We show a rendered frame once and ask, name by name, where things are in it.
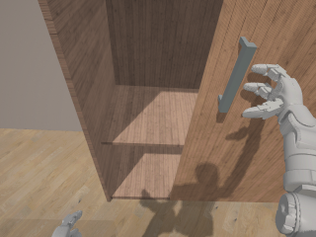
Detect robot left hand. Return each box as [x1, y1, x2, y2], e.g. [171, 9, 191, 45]
[51, 210, 83, 237]

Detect robot right hand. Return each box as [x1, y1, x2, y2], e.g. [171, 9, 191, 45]
[242, 63, 303, 119]

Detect right robot forearm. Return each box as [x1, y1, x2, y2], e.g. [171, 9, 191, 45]
[277, 104, 316, 198]

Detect handle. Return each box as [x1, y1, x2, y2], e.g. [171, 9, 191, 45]
[217, 37, 257, 113]

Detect right robot upper arm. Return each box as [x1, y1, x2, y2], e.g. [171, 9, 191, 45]
[275, 192, 316, 237]

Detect wardrobe door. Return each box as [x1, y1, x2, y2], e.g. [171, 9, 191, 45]
[170, 0, 316, 203]

